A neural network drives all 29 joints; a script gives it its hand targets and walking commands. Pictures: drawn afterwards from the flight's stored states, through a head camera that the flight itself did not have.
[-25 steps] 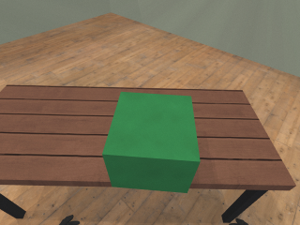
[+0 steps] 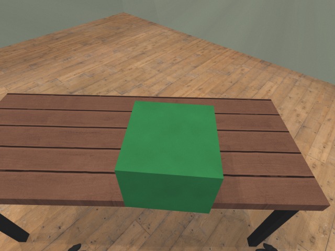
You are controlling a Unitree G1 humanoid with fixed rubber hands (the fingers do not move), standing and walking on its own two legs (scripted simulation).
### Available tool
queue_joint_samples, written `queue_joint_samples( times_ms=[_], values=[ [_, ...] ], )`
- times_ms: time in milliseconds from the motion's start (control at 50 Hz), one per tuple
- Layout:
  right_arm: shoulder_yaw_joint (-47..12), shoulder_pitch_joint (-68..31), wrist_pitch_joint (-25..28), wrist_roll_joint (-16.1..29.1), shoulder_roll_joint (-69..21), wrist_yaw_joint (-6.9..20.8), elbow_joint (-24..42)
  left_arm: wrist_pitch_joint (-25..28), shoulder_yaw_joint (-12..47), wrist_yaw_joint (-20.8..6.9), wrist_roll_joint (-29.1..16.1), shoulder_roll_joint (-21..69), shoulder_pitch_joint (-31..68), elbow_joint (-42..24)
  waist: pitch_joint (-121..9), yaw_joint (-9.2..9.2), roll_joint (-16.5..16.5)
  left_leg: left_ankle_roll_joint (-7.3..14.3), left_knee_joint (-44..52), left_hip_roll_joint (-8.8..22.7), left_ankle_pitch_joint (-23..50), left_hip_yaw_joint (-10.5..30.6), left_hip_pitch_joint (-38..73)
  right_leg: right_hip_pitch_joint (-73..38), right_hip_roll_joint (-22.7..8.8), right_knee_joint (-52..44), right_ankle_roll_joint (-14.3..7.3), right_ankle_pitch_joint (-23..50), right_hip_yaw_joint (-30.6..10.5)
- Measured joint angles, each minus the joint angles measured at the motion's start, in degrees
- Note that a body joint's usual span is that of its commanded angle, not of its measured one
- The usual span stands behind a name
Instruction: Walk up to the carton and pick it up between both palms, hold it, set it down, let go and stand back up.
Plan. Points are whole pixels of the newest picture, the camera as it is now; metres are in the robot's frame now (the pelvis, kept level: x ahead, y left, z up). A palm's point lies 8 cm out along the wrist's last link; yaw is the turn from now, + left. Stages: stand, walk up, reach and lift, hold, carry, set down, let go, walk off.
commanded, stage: stand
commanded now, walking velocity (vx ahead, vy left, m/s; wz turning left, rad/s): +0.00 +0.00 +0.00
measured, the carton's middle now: (170, 154) +0.42 +0.01 -0.06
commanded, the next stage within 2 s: none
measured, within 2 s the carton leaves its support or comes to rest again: neither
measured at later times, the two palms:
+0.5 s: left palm out of the picture +0.09 +0.26 -0.12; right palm out of the picture +0.10 -0.26 -0.10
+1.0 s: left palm out of the picture +0.08 +0.26 -0.12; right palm out of the picture +0.10 -0.25 -0.10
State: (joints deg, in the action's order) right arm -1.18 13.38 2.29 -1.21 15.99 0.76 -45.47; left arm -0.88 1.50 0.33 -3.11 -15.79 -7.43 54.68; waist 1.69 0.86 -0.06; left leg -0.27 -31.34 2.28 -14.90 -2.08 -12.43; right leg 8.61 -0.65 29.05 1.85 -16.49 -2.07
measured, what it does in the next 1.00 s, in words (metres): stands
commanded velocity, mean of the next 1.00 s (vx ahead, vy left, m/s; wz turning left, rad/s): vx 0.00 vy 0.00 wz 0.00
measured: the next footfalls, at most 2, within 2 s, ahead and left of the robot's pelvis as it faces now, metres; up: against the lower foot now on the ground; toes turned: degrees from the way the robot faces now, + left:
none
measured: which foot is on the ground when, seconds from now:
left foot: down 0.00-1.00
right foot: down 0.00-1.00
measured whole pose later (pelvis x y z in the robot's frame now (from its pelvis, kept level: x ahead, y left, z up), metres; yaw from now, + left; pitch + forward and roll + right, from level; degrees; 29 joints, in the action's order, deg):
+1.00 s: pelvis -0.01 +0.00 +0.00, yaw +0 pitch -5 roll -1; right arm -1.2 12.6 2.2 -1.0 16.0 0.8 -45.5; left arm -0.7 1.5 0.1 -3.1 -16.0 -7.4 57.0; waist 3.0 0.9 0.1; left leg -0.3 -31.3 2.3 -14.3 -2.1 -12.4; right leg 8.6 -0.7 29.0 1.8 -15.8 -2.1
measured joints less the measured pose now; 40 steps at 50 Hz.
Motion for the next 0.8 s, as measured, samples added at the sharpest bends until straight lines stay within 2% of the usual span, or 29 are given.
queue_joint_samples(
  times_ms=[800],
  values=[
    [0.0,-0.58,-0.05,0.25,0.0,0.0,0.0,0.21,0.0,-0.16,0.01,-0.16,0.0,2.2,0.89,0.0,0.11,0.0,0.0,0.0,0.63,0.0,0.0,0.0,0.0,0.0,0.0,0.63,0.0]
  ],
)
